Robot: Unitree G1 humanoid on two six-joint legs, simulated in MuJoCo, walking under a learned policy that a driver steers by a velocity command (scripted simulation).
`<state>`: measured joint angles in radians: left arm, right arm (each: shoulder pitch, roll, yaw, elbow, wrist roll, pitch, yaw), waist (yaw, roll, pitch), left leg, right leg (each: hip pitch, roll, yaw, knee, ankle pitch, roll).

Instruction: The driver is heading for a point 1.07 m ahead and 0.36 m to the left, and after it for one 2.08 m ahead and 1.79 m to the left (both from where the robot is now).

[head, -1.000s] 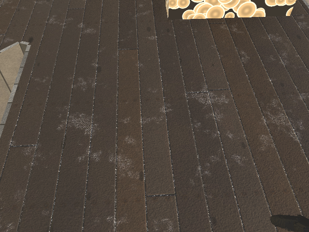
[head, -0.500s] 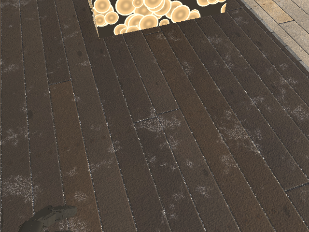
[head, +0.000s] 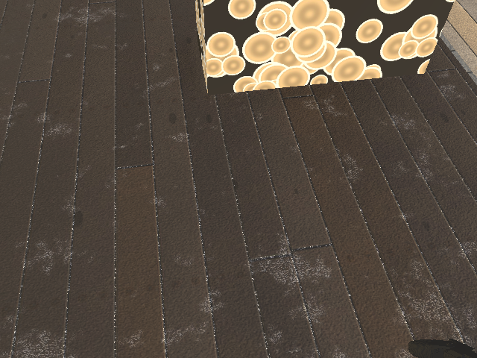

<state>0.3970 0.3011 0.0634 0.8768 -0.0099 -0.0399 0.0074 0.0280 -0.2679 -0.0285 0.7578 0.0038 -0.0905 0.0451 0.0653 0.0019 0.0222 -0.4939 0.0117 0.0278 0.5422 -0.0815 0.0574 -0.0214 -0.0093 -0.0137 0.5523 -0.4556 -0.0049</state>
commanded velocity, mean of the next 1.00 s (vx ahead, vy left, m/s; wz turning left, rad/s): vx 0.50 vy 0.00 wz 0.33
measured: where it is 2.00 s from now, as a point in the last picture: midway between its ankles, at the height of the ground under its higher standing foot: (161, 196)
